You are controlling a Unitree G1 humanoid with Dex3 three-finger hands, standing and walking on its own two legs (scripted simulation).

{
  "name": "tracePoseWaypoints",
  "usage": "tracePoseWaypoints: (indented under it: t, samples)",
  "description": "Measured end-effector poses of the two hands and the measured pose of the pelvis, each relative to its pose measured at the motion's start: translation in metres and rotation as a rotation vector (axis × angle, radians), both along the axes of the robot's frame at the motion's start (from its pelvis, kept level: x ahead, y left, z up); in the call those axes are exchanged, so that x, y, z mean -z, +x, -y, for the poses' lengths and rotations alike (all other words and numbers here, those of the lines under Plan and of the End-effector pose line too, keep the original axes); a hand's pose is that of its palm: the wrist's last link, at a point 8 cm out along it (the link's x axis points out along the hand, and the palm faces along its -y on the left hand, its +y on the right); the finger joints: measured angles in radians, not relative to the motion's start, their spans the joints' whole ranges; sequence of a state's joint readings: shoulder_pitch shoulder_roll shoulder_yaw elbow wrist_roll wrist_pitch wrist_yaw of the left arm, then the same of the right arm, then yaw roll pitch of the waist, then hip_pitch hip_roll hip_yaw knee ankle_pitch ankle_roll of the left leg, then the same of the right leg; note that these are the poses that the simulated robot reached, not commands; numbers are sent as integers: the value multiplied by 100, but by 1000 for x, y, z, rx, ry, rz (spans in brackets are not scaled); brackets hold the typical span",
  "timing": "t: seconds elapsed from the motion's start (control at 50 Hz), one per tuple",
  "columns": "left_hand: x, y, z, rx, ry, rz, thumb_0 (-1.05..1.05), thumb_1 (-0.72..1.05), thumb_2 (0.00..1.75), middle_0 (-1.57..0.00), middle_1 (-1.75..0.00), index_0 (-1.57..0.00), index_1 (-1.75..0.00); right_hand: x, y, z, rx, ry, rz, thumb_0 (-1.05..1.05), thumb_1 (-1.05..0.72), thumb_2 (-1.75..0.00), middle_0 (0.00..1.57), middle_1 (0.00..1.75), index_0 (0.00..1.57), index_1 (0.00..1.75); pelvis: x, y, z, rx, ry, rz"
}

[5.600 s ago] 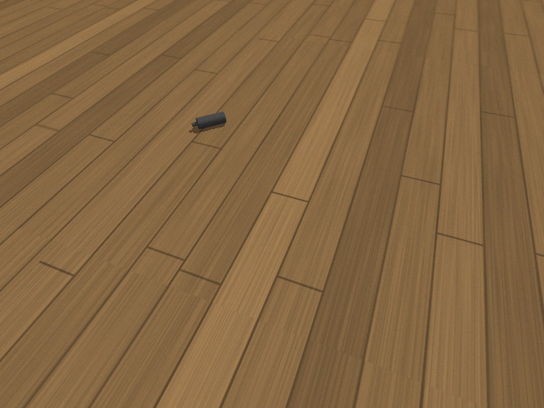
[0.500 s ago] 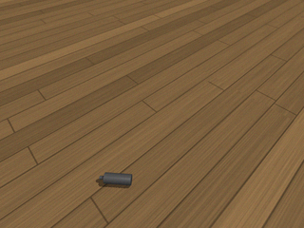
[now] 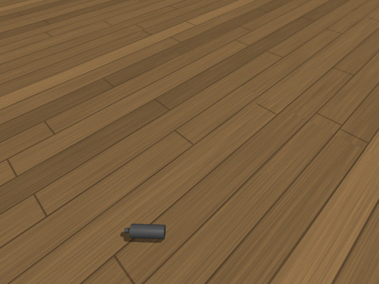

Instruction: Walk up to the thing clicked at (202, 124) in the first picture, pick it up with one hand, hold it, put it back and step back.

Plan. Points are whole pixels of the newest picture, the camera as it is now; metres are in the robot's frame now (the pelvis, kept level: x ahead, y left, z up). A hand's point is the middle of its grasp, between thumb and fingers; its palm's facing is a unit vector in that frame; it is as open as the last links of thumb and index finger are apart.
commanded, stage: walk up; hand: left
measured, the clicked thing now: (144, 231) +0.51 +0.28 -0.73
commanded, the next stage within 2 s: stand in 0.78 s
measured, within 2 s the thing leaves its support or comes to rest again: neither
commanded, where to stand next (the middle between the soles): +0.07 +0.00 m, yaw -1 degrees
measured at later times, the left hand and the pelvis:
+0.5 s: hand out of the picture +0.10 +0.25 -0.15, palm faces -0.06 -0.94 -0.34, open 7.4 cm; pelvis +0.01 +0.00 +0.01, yaw -1 degrees
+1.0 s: hand out of the picture +0.12 +0.25 -0.14, palm faces -0.05 -0.94 -0.35, open 7.4 cm; pelvis +0.02 +0.00 +0.01, yaw -1 degrees
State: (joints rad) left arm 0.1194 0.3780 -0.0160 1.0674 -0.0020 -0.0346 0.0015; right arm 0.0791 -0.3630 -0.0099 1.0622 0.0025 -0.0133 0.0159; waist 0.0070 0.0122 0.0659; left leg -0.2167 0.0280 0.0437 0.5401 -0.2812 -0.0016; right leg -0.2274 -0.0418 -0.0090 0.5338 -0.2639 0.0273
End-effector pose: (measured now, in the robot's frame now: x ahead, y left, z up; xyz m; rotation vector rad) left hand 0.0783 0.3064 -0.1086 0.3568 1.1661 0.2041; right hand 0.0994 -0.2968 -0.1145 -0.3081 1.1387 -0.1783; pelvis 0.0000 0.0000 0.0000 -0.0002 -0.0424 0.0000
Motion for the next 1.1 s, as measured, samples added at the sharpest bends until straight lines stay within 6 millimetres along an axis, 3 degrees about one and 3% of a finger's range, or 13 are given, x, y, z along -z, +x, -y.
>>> tracePoseWaypoints:
  t: [0.26, 0.48, 0.88, 1.1]
  samples:
    - [0, 8, 10, 13, -28, -29, 1, 91, 90, -20, -30, -20, -30, -8, -17, 11, 44, -24, -55, 1, -90, -90, 20, 30, 20, 30, -8, 4, 0, 13, 2, 4]
    - [1, 13, 11, 14, -36, -61, 1, 91, 90, -20, -30, -20, -30, -6, -30, 8, 72, -18, -103, 1, -90, -90, 20, 30, 20, 30, -10, 11, -2, 20, 2, -2]
    - [-6, 36, 11, 13, -22, -34, 1, 91, 90, -20, -29, -20, -30, -7, -6, 2, 75, 0, -64, 1, -90, -89, 20, 30, 20, 30, -13, 21, -2, 20, 4, -5]
    - [-6, 26, 18, 3, -33, -33, 1, 91, 90, -20, -29, -20, -30, -11, -4, 6, 55, -5, -47, 1, -90, -89, 20, 30, 20, 30, -15, 12, 3, 13, 2, 0]
